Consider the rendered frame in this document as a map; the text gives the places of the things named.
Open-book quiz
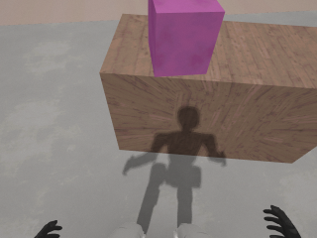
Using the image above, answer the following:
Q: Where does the carton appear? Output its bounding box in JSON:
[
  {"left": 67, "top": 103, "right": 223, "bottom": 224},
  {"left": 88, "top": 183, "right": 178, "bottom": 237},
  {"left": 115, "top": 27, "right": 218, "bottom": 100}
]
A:
[{"left": 148, "top": 0, "right": 225, "bottom": 77}]

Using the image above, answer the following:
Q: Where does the pedestal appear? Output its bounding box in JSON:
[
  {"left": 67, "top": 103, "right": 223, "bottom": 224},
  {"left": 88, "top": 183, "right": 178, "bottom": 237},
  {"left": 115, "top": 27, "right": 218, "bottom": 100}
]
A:
[{"left": 99, "top": 13, "right": 317, "bottom": 164}]

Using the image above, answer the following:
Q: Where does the robot left hand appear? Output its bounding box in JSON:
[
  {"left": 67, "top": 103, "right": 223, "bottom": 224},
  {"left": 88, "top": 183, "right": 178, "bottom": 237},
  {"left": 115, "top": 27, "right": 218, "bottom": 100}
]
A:
[{"left": 35, "top": 220, "right": 62, "bottom": 238}]

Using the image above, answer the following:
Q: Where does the robot left thigh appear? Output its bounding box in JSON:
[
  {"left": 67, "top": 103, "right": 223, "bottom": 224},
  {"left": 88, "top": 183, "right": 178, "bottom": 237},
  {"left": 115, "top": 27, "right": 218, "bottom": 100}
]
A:
[{"left": 108, "top": 222, "right": 146, "bottom": 238}]

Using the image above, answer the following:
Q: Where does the robot thigh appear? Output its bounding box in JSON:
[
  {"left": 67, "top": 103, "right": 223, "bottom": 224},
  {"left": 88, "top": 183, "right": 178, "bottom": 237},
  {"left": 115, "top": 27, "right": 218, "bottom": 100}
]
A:
[
  {"left": 108, "top": 222, "right": 146, "bottom": 238},
  {"left": 173, "top": 223, "right": 211, "bottom": 238}
]

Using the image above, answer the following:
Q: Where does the robot right hand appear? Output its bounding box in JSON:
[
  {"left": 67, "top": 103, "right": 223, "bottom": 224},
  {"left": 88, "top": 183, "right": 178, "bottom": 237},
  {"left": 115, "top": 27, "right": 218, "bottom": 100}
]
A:
[{"left": 263, "top": 205, "right": 301, "bottom": 238}]

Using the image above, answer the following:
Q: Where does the robot right thigh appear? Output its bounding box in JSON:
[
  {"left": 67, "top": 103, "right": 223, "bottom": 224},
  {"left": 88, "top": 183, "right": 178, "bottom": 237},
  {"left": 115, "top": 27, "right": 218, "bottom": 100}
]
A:
[{"left": 173, "top": 223, "right": 211, "bottom": 238}]

